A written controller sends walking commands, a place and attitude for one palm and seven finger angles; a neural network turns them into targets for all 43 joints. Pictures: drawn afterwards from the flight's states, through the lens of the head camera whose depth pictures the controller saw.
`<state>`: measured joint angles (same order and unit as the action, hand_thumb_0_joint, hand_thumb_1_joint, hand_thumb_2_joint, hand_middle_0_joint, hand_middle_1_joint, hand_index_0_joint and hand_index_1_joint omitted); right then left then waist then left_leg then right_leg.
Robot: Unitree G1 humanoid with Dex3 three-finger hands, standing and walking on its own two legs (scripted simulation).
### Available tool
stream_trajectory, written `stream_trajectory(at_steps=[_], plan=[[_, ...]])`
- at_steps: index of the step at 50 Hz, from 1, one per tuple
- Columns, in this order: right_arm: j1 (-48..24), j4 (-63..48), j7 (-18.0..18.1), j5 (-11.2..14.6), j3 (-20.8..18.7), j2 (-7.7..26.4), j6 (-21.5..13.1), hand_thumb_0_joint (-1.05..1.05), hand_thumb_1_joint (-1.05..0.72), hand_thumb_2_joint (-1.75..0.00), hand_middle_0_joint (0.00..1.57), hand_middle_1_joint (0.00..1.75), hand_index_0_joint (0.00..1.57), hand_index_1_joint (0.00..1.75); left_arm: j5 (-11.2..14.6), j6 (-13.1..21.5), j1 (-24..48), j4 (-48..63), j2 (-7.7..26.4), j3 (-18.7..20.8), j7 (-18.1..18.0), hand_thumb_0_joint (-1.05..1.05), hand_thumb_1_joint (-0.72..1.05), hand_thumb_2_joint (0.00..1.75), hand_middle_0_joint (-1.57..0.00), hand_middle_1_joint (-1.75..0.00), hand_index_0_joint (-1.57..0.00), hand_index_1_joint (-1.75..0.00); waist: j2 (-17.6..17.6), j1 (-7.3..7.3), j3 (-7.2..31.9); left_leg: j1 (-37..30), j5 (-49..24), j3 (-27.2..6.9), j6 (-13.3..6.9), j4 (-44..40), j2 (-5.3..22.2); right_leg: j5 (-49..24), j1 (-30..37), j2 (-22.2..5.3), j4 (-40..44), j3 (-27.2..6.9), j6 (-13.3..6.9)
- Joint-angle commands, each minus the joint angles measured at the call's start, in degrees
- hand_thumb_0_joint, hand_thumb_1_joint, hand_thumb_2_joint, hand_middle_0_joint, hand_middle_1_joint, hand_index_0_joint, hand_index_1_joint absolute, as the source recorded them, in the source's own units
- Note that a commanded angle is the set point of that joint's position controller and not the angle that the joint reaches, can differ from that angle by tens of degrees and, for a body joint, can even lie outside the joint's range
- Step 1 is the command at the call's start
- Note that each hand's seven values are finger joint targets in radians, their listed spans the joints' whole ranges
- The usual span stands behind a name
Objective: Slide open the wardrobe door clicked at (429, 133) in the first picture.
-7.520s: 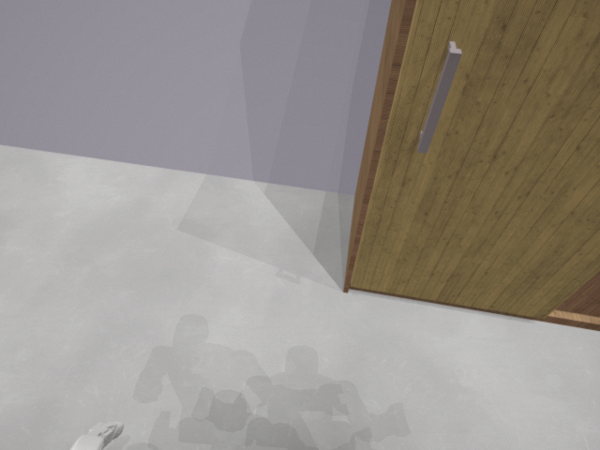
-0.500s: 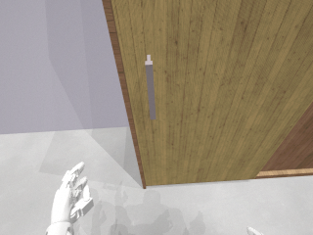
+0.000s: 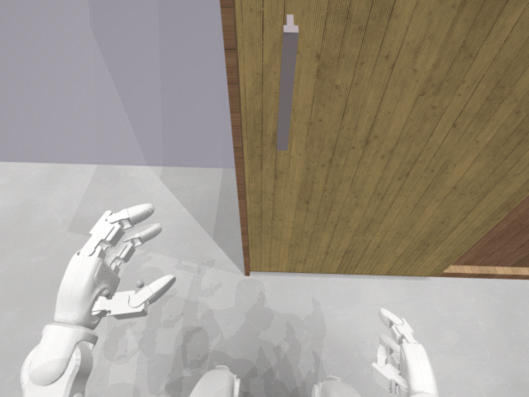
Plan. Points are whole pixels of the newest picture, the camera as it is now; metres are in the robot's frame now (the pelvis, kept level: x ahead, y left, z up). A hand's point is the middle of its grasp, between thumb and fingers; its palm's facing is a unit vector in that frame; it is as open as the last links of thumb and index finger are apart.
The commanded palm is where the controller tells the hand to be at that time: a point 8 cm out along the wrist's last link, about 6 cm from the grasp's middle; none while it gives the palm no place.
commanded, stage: raise the hand with hooked fingers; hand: left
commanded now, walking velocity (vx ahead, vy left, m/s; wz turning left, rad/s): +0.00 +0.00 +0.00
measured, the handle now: (285, 90) +0.57 +0.02 +0.15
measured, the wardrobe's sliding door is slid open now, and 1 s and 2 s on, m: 0.00 0.00 0.00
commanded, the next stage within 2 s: move the hooked fingers beside the handle in 1.40 s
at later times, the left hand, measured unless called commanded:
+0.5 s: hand (88, 234) +0.28 +0.25 +0.13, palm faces +0.07 -1.00 -0.06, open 13.1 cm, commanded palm +0.25 +0.30 +0.13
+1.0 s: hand (56, 177) +0.32 +0.28 +0.18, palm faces +0.10 -0.99 -0.03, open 14.0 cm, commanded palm +0.28 +0.32 +0.18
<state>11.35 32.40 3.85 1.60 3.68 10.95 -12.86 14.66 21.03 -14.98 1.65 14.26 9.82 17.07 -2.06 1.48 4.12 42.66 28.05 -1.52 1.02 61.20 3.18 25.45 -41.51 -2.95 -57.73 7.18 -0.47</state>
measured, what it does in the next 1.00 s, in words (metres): rises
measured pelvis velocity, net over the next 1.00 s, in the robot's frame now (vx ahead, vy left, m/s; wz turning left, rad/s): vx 0.03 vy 0.00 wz -0.02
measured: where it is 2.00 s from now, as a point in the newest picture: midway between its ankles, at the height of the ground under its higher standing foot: outside the picture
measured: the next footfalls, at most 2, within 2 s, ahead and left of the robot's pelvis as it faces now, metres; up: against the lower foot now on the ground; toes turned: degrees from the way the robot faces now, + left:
none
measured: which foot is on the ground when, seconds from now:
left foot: down 0.00-1.00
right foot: down 0.00-1.00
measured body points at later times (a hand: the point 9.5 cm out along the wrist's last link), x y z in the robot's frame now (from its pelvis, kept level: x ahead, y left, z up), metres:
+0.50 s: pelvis +0.03 +0.01 +0.04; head +0.05 +0.02 +0.49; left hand +0.27 +0.30 +0.13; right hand +0.20 -0.23 -0.02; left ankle +0.03 +0.13 -0.67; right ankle +0.04 -0.12 -0.67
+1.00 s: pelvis +0.03 +0.00 +0.06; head +0.04 -0.01 +0.51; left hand +0.31 +0.33 +0.19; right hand +0.19 -0.24 -0.03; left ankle +0.03 +0.13 -0.67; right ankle +0.04 -0.12 -0.67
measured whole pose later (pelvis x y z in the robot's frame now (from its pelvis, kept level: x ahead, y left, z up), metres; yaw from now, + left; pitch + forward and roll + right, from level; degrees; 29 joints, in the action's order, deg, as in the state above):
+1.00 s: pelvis +0.03 +0.00 +0.06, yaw -1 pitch +2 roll -1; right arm 15.0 35.4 7.2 3.5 4.1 15.6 -13.1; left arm 19.8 2.4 4.4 -16.6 23.9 26.5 24.4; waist -2.6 1.8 1.9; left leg 18.8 20.1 1.2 0.7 37.2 2.7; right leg 17.7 -19.1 -2.2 -35.2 5.5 0.1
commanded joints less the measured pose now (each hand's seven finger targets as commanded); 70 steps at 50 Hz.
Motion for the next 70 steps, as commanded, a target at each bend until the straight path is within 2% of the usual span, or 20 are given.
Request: stream_trajectory(at_steps=[1,5,8,11,12,14,16,19,22,28,33,39,42,46,49,54,57,62,64,70], plan=[[-3.5,-11.7,1.9,1.2,-5.2,9.6,-2.4,0.0,-0.9,-0.9,0.2,0.3,0.2,0.3,4.4,-9.0,-3.3,7.2,9.9,11.1,-0.5,0.0,0.06,0.54,-0.26,-0.84,-0.26,-0.84,3.5,2.17,13.5,-6.6,-9.0,1.0,-1.7,-16.5,-3.8,-2.0,15.8,1.9,15.3,-4.6,0.4],[-2.3,-10.7,1.4,0.3,-4.8,8.2,-2.9,0.0,-0.9,-0.9,0.2,0.3,0.2,0.3,5.2,-6.0,-0.8,13.9,10.3,14.6,-6.3,0.0,-0.03,0.5,-0.27,-0.9,-0.27,-0.9,2.3,2.57,12.4,-9.9,-15.1,0.6,-1.3,-18.5,-3.2,-9.5,17.5,2.9,14.4,-3.0,-0.1],[-0.1,-9.0,0.5,-0.4,-4.9,8.9,-3.9,0.0,-0.9,-0.9,0.2,0.3,0.2,0.3,2.8,-0.8,1.8,13.6,9.1,11.8,-7.6,0.0,-0.1,0.47,-0.27,-0.94,-0.27,-0.94,-0.4,0.35,9.5,-11.4,-15.8,0.6,-1.2,-18.9,-2.8,-10.7,14.0,3.4,13.7,-2.2,-0.2],[1.3,-7.7,0.4,-0.2,-5.0,10.4,-5.0,0.0,-0.9,-0.9,0.2,0.3,0.2,0.3,1.9,1.1,5.3,11.8,8.3,8.0,-4.5,0.0,-0.17,0.44,-0.28,-0.99,-0.28,-0.99,-2.7,-1.94,8.6,-13.2,-14.3,0.7,-1.3,-18.9,-2.8,-9.7,12.6,3.4,14.6,-2.3,-0.4],[1.4,-7.5,0.5,0.1,-5.1,10.8,-5.4,0.0,-0.9,-0.9,0.2,0.3,0.2,0.3,2.1,1.0,5.5,11.4,8.1,7.1,-3.1,0.0,-0.2,0.43,-0.28,-1.0,-0.28,-1.0,-4.1,-2.17,9.0,-14.1,-14.0,0.7,-1.3,-19.0,-2.8,-9.6,12.5,3.3,15.2,-2.5,-0.5],[1.5,-7.4,1.0,0.6,-5.1,11.6,-5.7,0.0,-0.9,-0.9,0.2,0.3,0.2,0.3,3.0,-1.0,5.4,8.7,9.0,7.6,-0.4,0.0,-0.24,0.41,-0.28,-1.03,-0.28,-1.03,-1.8,-2.15,9.1,-14.1,-13.7,0.5,-1.6,-19.6,-2.9,-9.7,14.1,3.4,16.4,-2.8,-0.4],[1.2,-7.3,1.7,1.0,-5.3,11.9,-5.8,0.0,-0.9,-0.9,0.2,0.3,0.2,0.3,4.0,-3.1,6.8,8.2,12.1,10.6,1.2,0.0,-0.29,0.39,-0.29,-1.07,-0.29,-1.07,-1.2,-1.41,9.7,-15.0,-13.9,0.5,-1.6,-20.6,-3.0,-10.4,16.2,3.1,17.6,-3.0,-0.3],[0.5,-7.6,2.2,0.9,-4.9,11.9,-5.4,0.0,-0.9,-0.9,0.2,0.3,0.2,0.3,5.0,-5.4,9.0,8.5,17.4,16.5,1.0,0.0,-0.36,0.36,-0.29,-1.11,-0.29,-1.11,-1.4,0.64,10.4,-16.4,-16.9,0.0,-1.4,-22.4,-3.1,-13.0,19.8,3.3,17.9,-2.4,-0.6],[0.4,-8.0,1.9,0.8,-4.5,10.7,-5.4,0.0,-0.9,-0.9,0.2,0.3,0.2,0.3,5.9,-5.4,10.0,10.9,16.3,17.7,-0.6,0.0,-0.43,0.33,-0.29,-1.15,-0.29,-1.15,-4.7,1.28,11.6,-20.1,-22.6,0.5,-0.9,-23.4,-3.2,-18.8,21.5,3.4,18.0,-1.8,-0.7],[0.6,-6.8,1.7,1.2,-4.1,11.3,-4.6,0.0,-0.9,-0.9,0.2,0.3,0.2,0.3,5.5,-8.7,14.7,3.1,13.9,14.6,1.6,0.0,-0.5,0.3,-0.3,-1.2,-0.3,-1.2,-3.6,-0.4,6.7,-21.3,-23.0,0.9,-0.9,-25.0,-2.9,-20.8,21.2,3.7,20.4,-1.8,-0.6],[-0.4,-7.3,3.0,1.6,-3.6,11.8,-3.8,0.0,-0.9,-0.9,0.2,0.3,0.2,0.3,5.5,-13.4,21.6,0.3,18.1,16.4,5.1,0.0,-0.5,0.3,-0.3,-1.2,-0.3,-1.2,-0.3,-0.35,7.1,-22.4,-20.3,0.9,-1.6,-26.7,-3.1,-19.2,23.3,3.6,23.0,-2.3,-0.4],[-1.1,-6.7,3.3,0.7,-2.9,11.0,-4.2,0.0,-0.9,-0.9,0.2,0.3,0.2,0.3,6.2,-10.8,27.9,3.6,24.0,22.7,4.1,0.0,-0.5,0.3,-0.3,-1.2,-0.3,-1.2,-2.6,1.12,11.7,-27.2,-26.1,0.8,-1.4,-27.8,-3.1,-24.2,28.2,3.8,23.9,-2.7,-0.7],[-1.3,-5.6,3.5,1.3,-2.9,11.0,-4.3,0.0,-0.9,-0.9,0.2,0.3,0.2,0.3,6.3,-11.4,29.0,-1.3,22.1,21.3,4.9,0.0,-0.5,0.3,-0.3,-1.2,-0.3,-1.2,-3.8,0.33,9.0,-27.5,-24.7,1.4,-1.4,-28.8,-3.2,-23.6,27.1,3.5,25.1,-2.8,-0.6],[-1.6,-5.5,4.1,2.1,-2.9,11.8,-3.8,0.0,-0.9,-0.9,0.2,0.3,0.2,0.3,6.3,-16.1,30.0,-9.8,20.7,18.7,7.5,0.0,-0.5,0.3,-0.3,-1.2,-0.3,-1.2,-0.8,0.0,3.8,-25.3,-19.6,1.6,-1.7,-30.4,-3.2,-18.9,25.8,3.1,27.2,-3.0,-0.4],[-1.5,-6.5,3.8,2.0,-3.2,12.1,-3.7,0.0,-0.9,-0.9,0.2,0.3,0.2,0.3,6.4,-18.1,27.0,-11.0,20.3,18.5,8.7,0.0,-0.5,0.3,-0.3,-1.2,-0.3,-1.2,1.9,0.7,5.4,-25.0,-20.0,1.8,-2.0,-30.0,-3.4,-19.3,27.1,2.8,27.4,-3.6,-0.2],[-1.5,-7.2,2.9,0.9,-3.4,11.6,-4.2,0.0,-0.9,-0.9,0.2,0.3,0.2,0.3,6.3,-13.0,29.0,-0.1,26.2,24.2,5.7,0.0,-0.5,0.3,-0.3,-1.2,-0.3,-1.2,0.1,1.94,11.1,-27.4,-23.8,2.1,-2.0,-29.7,-3.3,-22.6,30.2,3.1,26.7,-4.4,-0.2],[-1.1,-6.4,2.9,0.9,-3.4,10.9,-4.5,0.0,-0.9,-0.9,0.2,0.3,0.2,0.3,5.9,-10.1,30.0,0.4,24.6,24.2,3.5,0.0,-0.5,0.3,-0.3,-1.2,-0.3,-1.2,-3.3,1.4,10.3,-28.2,-23.7,2.6,-1.8,-30.4,-3.4,-22.9,29.7,3.1,26.8,-4.2,-0.3],[-1.4,-5.2,3.6,1.5,-3.4,11.4,-4.4,0.0,-0.9,-0.9,0.2,0.3,0.2,0.3,5.0,-12.2,30.4,-6.3,21.6,20.4,4.5,0.0,-0.5,0.3,-0.3,-1.2,-0.3,-1.2,-3.2,0.17,4.5,-26.2,-18.5,2.9,-1.9,-31.2,-3.3,-17.8,27.0,2.7,28.5,-4.6,-0.2],[-1.5,-5.6,3.8,1.6,-3.4,11.6,-4.4,0.0,-0.9,-0.9,0.2,0.3,0.2,0.3,5.1,-13.5,30.5,-6.3,20.7,18.7,5.9,0.0,-0.5,0.3,-0.3,-1.2,-0.3,-1.2,-1.8,0.04,5.1,-26.6,-18.4,2.9,-2.2,-31.1,-3.2,-17.7,27.4,2.7,28.8,-4.9,-0.1],[-1.7,-6.2,4.0,1.3,-3.3,11.5,-4.7,0.0,-0.9,-0.9,0.2,0.3,0.2,0.3,6.0,-13.0,30.7,-3.5,23.2,21.5,6.2,0.0,-0.5,0.3,-0.3,-1.2,-0.3,-1.2,-0.1,0.81,8.2,-27.0,-20.2,2.5,-2.1,-30.8,-3.3,-19.5,29.1,2.9,28.3,-4.9,0.1]])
